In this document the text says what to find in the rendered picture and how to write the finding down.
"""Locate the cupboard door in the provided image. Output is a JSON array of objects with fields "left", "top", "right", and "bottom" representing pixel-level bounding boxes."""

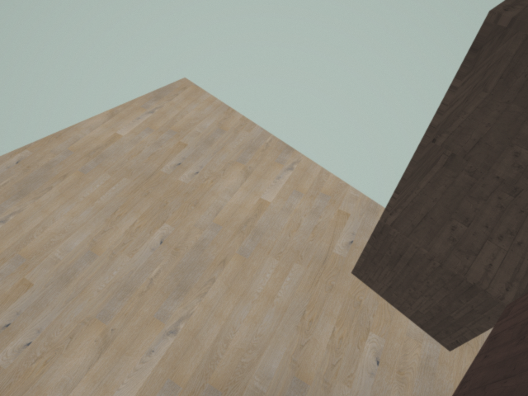
[{"left": 452, "top": 293, "right": 528, "bottom": 396}]

